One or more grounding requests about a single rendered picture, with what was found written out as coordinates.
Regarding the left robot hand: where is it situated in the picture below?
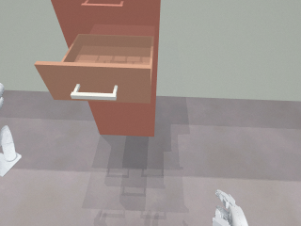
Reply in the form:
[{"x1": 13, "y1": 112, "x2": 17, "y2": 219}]
[{"x1": 0, "y1": 83, "x2": 22, "y2": 177}]

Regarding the cabinet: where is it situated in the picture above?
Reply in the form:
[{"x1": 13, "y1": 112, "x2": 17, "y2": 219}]
[{"x1": 51, "y1": 0, "x2": 161, "y2": 137}]

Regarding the handle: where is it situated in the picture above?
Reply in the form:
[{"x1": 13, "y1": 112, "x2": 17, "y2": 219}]
[
  {"x1": 81, "y1": 3, "x2": 123, "y2": 11},
  {"x1": 71, "y1": 84, "x2": 118, "y2": 101}
]

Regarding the drawer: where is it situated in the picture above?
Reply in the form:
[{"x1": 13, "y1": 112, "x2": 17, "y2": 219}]
[{"x1": 34, "y1": 34, "x2": 154, "y2": 104}]

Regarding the right robot hand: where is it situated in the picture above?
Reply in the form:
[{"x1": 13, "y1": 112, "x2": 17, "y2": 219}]
[{"x1": 213, "y1": 189, "x2": 248, "y2": 226}]

